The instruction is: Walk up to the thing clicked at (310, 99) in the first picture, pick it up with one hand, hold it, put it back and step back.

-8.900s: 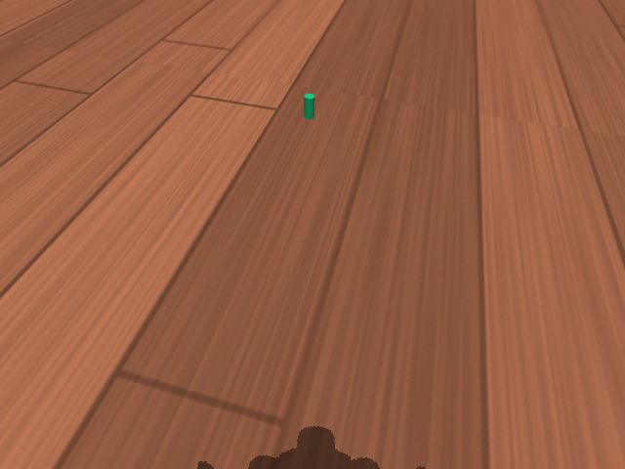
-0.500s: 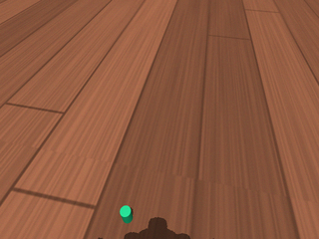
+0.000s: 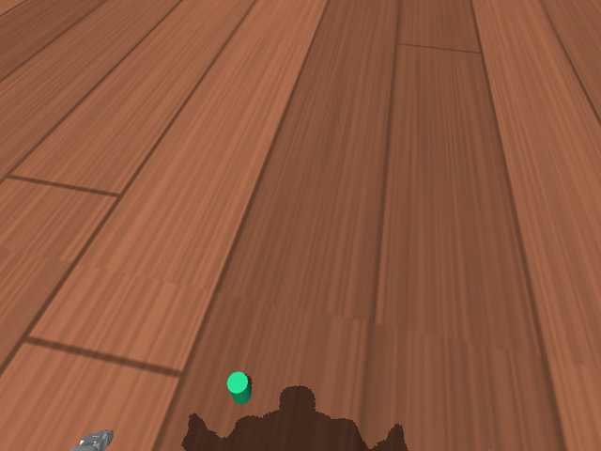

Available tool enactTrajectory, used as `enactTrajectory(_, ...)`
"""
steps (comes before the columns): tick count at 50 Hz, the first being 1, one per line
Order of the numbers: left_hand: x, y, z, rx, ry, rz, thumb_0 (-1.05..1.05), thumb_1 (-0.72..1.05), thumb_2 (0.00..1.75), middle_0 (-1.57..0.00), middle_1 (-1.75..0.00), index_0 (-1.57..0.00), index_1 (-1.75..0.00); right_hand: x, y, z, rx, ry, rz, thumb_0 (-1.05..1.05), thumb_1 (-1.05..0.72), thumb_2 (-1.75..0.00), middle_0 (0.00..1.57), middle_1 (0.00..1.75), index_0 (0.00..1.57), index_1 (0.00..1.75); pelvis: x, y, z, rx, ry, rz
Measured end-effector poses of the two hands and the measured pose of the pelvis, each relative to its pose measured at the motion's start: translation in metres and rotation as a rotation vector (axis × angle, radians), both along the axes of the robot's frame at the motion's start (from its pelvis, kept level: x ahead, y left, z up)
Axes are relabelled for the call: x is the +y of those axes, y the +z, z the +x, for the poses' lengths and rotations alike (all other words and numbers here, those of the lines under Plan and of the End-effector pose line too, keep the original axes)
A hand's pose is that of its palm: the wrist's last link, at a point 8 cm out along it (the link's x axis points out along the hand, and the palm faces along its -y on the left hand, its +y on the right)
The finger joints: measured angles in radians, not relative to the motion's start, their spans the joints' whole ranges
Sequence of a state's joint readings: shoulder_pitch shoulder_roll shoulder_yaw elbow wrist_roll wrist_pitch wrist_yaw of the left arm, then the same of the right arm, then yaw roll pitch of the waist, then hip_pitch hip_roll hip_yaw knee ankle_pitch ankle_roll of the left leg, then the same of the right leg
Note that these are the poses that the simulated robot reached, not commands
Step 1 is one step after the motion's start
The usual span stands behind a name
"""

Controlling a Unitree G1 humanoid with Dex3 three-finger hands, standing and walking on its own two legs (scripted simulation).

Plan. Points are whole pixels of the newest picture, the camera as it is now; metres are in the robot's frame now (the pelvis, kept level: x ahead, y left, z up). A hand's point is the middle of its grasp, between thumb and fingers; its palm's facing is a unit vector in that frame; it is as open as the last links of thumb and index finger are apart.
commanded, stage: go down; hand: left
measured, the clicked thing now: (239, 388) +0.38 +0.17 -0.71
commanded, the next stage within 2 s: none
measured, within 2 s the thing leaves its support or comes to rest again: neither
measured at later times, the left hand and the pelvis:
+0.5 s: hand out of the picture +0.15 +0.27 -0.19, palm faces +0.04 -0.95 -0.32, open 16.7 cm; pelvis -0.01 +0.01 -0.06, yaw +0 degrees
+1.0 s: hand (122, 444) +0.17 +0.30 -0.24, palm faces +0.08 -0.96 -0.27, open 17.3 cm; pelvis -0.04 +0.01 -0.13, yaw +0 degrees
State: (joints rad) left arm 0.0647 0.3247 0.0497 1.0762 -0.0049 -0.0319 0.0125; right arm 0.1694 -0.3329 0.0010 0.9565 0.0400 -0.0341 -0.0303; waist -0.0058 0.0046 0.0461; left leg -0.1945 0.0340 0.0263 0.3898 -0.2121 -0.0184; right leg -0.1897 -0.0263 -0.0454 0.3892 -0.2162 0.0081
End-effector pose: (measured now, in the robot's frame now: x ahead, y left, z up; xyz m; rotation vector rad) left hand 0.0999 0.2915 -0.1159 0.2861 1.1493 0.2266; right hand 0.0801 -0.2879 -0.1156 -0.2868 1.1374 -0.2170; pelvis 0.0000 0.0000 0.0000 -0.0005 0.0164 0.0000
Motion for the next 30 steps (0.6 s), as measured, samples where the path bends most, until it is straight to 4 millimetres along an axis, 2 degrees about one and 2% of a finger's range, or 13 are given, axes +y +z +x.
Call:
enactTrajectory(5, 0.003, -0.008, 0.038, -0.052, -0.012, -0.011, 0.01, 0.60, 0.60, -0.10, -0.16, -0.10, -0.15, 0.017, -0.006, 0.000, -0.048, -0.005, 0.030, 0.01, -0.93, -0.90, 0.20, 0.30, 0.20, 0.30, -0.001, -0.010, -0.007, 0.076, -0.004, 0.001)
enactTrajectory(9, 0.008, -0.011, 0.051, -0.067, -0.031, -0.004, 0.00, 0.36, 0.41, -0.08, -0.12, -0.09, -0.11, 0.028, -0.011, -0.003, -0.071, -0.028, 0.054, 0.01, -0.92, -0.90, 0.20, 0.30, 0.20, 0.30, 0.001, -0.017, -0.006, 0.105, -0.012, -0.001)
enactTrajectory(14, 0.014, -0.019, 0.049, -0.048, -0.025, -0.001, 0.00, 0.06, 0.23, -0.08, -0.09, -0.09, -0.08, 0.034, -0.017, 0.000, -0.105, -0.029, 0.063, 0.01, -0.89, -0.89, 0.20, 0.30, 0.20, 0.30, 0.004, -0.027, -0.004, 0.142, -0.014, -0.007)
enactTrajectory(20, 0.021, -0.031, 0.040, -0.062, -0.022, -0.007, 0.00, -0.24, 0.13, -0.10, -0.08, -0.09, -0.08, 0.034, -0.025, 0.016, -0.181, -0.007, 0.036, 0.01, -0.86, -0.88, 0.20, 0.30, 0.20, 0.30, 0.008, -0.045, -0.004, 0.184, -0.011, -0.014)
enactTrajectory(25, 0.022, -0.037, 0.034, -0.084, -0.021, -0.014, 0.00, -0.40, 0.08, -0.10, -0.08, -0.10, -0.09, 0.034, -0.027, 0.035, -0.252, 0.019, 0.011, 0.01, -0.84, -0.88, 0.20, 0.30, 0.20, 0.30, 0.010, -0.057, -0.006, 0.205, -0.006, -0.021)
enactTrajectory(30, 0.024, -0.041, 0.027, -0.086, -0.020, -0.019, -0.01, -0.48, 0.06, -0.11, -0.07, -0.10, -0.08, 0.038, -0.026, 0.051, -0.321, 0.049, -0.006, 0.01, -0.84, -0.88, 0.20, 0.30, 0.20, 0.30, 0.010, -0.067, -0.008, 0.220, 0.001, -0.029)
